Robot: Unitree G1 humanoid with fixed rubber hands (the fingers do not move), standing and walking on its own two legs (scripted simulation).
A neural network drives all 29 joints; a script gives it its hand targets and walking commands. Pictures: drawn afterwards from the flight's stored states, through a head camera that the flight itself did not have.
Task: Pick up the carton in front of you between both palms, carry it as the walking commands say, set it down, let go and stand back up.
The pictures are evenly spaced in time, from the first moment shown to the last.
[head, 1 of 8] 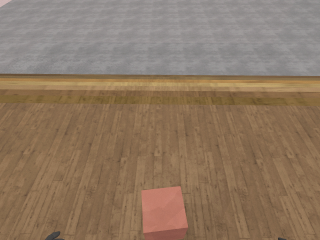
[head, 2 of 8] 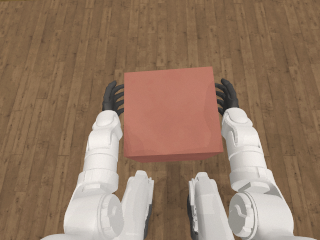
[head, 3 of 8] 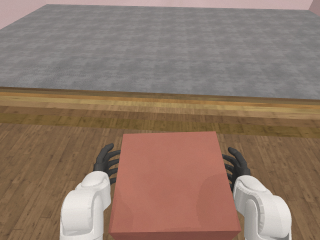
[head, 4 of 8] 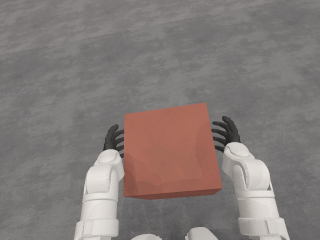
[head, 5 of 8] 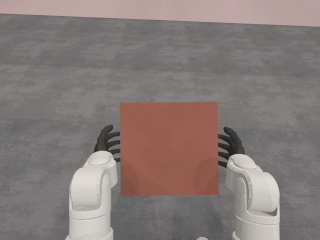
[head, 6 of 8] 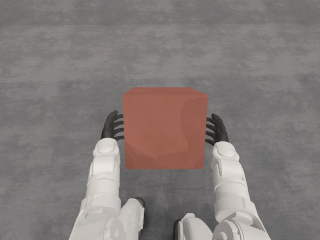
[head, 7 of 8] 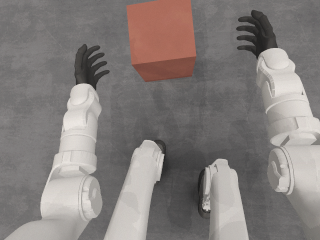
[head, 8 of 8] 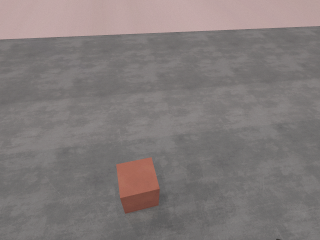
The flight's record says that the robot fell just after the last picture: no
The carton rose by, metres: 0.69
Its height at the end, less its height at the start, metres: -1.19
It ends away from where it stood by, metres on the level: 7.58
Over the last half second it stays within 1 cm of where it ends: yes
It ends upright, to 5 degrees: yes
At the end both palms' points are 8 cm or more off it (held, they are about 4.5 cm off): yes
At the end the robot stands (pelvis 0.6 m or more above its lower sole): yes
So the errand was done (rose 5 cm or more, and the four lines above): yes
